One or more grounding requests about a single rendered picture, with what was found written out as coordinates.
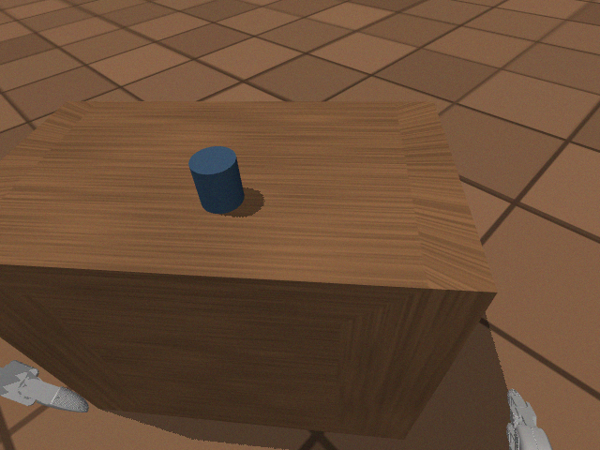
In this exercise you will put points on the right robot hand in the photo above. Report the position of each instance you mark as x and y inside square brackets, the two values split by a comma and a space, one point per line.
[522, 432]

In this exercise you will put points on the can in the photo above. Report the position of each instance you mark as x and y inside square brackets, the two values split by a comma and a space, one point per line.
[217, 179]

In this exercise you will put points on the left robot hand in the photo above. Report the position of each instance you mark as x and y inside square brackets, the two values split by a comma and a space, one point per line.
[20, 382]

